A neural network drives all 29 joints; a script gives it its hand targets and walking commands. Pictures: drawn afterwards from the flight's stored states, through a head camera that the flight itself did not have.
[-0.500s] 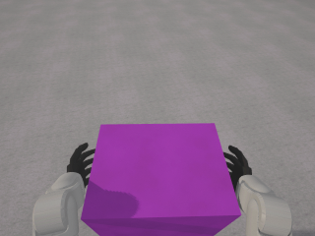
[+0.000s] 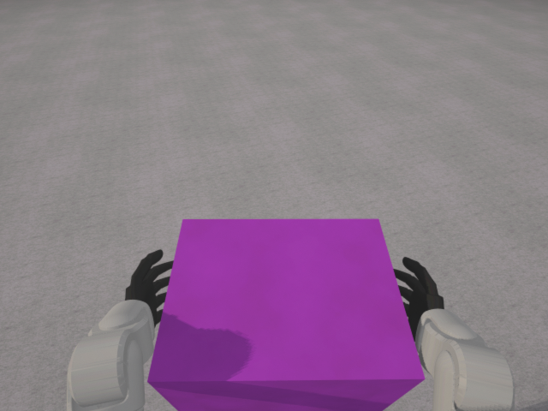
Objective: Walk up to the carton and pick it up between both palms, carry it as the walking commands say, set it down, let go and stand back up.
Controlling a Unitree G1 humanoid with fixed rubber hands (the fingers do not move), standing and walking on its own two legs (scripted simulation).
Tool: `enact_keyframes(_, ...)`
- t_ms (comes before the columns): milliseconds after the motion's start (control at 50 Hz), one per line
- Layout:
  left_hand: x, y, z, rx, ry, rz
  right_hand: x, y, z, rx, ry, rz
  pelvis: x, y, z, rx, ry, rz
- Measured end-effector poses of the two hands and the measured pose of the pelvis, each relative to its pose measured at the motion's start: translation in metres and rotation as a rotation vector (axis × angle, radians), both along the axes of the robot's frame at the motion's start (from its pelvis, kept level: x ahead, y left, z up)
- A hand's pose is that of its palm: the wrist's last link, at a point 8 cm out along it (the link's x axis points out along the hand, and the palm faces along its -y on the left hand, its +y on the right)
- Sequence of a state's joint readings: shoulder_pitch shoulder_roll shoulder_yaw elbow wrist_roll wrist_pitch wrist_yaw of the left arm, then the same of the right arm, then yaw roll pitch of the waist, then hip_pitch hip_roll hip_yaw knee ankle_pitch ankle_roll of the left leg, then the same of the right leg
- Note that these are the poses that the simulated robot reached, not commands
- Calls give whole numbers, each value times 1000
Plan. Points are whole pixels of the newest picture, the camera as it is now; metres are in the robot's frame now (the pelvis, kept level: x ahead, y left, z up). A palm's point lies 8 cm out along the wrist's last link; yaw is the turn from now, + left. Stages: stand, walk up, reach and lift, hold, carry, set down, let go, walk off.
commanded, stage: carry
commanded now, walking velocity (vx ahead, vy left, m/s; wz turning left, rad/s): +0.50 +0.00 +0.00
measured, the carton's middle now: (280, 327) +0.26 -0.01 +0.02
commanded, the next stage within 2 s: none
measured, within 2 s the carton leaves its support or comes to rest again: neither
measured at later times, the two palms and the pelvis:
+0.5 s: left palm (166, 169) +0.57 +0.21 +0.07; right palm (343, 171) +0.56 -0.14 +0.08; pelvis +0.32 +0.03 +0.01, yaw -1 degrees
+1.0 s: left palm (199, 100) +0.86 +0.19 +0.09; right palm (332, 96) +0.89 -0.17 +0.08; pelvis +0.63 -0.01 +0.02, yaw +3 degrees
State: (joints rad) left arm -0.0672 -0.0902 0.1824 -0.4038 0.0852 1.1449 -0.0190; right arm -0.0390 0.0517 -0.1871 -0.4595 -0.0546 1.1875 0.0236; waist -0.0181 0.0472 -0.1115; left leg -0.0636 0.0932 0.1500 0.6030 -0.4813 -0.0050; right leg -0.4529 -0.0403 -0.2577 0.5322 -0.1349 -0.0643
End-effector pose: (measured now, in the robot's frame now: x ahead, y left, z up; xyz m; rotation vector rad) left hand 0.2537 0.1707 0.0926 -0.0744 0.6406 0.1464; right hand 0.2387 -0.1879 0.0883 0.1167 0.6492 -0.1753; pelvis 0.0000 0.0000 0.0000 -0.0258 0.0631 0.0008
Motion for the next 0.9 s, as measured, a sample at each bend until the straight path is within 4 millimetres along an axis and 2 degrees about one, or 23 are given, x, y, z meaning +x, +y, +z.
enact_keyframes(100, 40, 5, -9, -5, 96, 88, 72, 6, -6, 16, 94, 91, 54, -11, 14, 19, 12, 35)
enact_keyframes(180, 74, 15, -1, -11, 101, 141, 122, 17, 0, 34, 101, 122, 99, -13, 26, 41, 16, 40)
enact_keyframes(240, 109, 22, 5, -16, 73, 154, 159, 24, 5, 39, 73, 128, 137, -10, 28, 49, 10, 39)
enact_keyframes(340, 182, 34, 4, -30, 27, 131, 223, 35, 7, 21, 26, 107, 209, 5, 18, 43, -9, 33)
enact_keyframes(400, 237, 42, -6, -31, 0, 91, 267, 43, 1, 4, -2, 79, 258, 19, 1, 36, -22, 7)
enact_keyframes(440, 274, 46, -15, -21, 16, 50, 293, 46, -5, -3, 14, 50, 285, 26, -3, 54, -21, -6)
enact_keyframes(520, 334, 42, -18, -17, 100, -14, 327, 44, -11, -2, 98, -22, 328, 35, 10, 41, 3, -32)
enact_keyframes(600, 381, 33, -12, -44, 116, -35, 360, 35, -2, 5, 111, -72, 374, 40, 24, 21, 17, -39)
enact_keyframes(660, 417, 28, -2, -42, 81, -42, 395, 30, 8, 7, 78, -79, 411, 39, 29, 9, 18, -40)
enact_keyframes(740, 469, 23, 8, -22, 31, -32, 454, 24, 15, 5, 28, -52, 465, 29, 25, 10, 9, -36)
enact_keyframes(840, 539, 12, 3, 3, -8, 7, 539, 13, 2, 14, -12, -1, 543, 10, 2, 22, -7, -8)
enact_keyframes(900, 571, 9, -6, 8, 38, 51, 588, 9, -8, 6, 35, 51, 578, 2, 2, 8, -1, 19)
